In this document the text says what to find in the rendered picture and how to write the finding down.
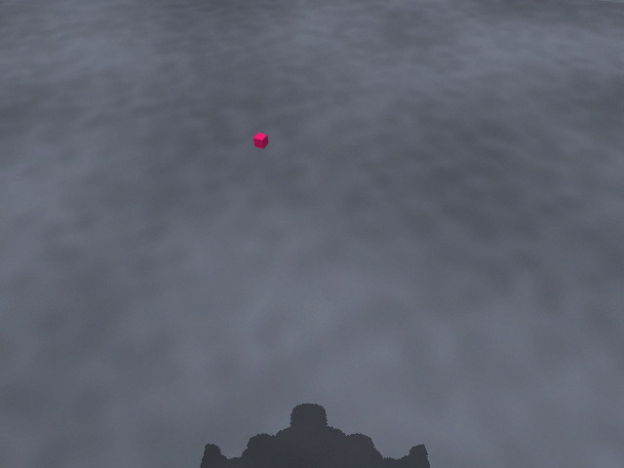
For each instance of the cube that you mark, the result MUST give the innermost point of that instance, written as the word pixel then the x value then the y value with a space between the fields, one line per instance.
pixel 260 140

